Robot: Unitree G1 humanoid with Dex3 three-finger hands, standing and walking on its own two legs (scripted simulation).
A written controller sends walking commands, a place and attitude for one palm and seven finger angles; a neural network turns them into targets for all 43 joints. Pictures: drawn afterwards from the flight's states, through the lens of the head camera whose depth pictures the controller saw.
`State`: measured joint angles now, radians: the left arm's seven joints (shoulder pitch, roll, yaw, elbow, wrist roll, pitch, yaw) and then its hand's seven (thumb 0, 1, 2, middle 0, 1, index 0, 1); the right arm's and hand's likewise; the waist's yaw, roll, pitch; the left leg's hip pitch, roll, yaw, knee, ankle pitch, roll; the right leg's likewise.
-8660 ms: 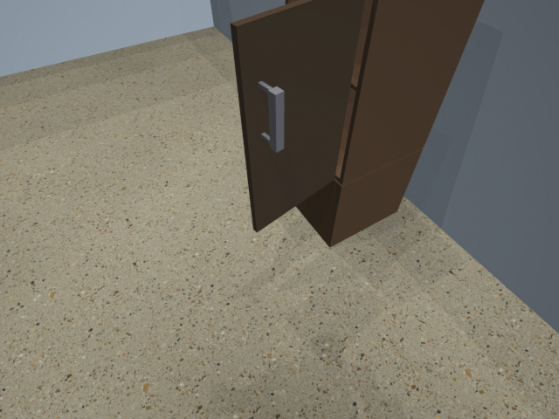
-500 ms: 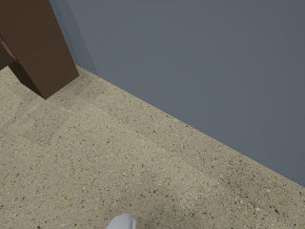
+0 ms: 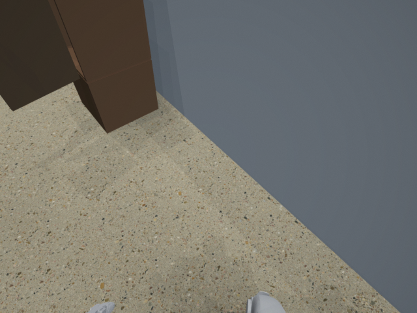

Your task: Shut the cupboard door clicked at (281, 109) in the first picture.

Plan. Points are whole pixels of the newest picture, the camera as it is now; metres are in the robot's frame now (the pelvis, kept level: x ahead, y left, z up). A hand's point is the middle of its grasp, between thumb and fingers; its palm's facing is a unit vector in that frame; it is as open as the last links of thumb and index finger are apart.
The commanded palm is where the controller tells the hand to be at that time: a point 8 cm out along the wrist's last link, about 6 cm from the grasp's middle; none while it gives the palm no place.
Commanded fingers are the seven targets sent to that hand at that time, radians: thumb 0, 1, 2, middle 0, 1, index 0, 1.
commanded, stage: walk to a spot facing it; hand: left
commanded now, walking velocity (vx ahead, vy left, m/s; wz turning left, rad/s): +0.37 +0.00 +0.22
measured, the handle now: out of the picture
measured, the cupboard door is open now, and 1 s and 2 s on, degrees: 100 100 100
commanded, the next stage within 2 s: turn to face it in 1.16 s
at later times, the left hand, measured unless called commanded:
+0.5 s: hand (141, 295) +0.18 +0.16 -0.18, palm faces +0.23 -0.96 -0.19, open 7.2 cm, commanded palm none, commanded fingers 0.00 0.90 0.90 -0.20 -0.30 -0.20 -0.30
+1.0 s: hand (135, 163) +0.53 +0.25 -0.16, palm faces +0.17 -0.97 -0.17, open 7.3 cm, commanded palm none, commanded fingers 0.00 0.90 0.90 -0.20 -0.30 -0.20 -0.30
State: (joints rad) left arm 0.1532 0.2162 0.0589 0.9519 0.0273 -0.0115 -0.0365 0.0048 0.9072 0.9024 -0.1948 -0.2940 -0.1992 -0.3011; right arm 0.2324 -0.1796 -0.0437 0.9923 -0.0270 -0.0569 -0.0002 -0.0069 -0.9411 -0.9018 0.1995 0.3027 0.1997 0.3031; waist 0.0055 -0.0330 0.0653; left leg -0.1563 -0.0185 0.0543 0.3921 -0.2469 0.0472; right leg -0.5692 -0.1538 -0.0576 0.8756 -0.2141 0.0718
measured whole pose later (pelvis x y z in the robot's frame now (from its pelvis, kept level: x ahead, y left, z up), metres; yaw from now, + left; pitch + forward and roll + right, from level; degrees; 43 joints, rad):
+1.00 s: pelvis +0.45 +0.05 +0.00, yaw +11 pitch +0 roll +0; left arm 0.11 0.21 0.06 1.00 0.02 0.00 -0.03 0.01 0.92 0.90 -0.19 -0.29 -0.20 -0.30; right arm 0.41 -0.15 -0.03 1.10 -0.03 -0.08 -0.01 0.00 -0.92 -0.90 0.20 0.30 0.20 0.30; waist -0.03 -0.03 0.04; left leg 0.02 -0.02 0.13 0.25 -0.28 0.05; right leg -0.60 -0.12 -0.07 0.78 -0.07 0.02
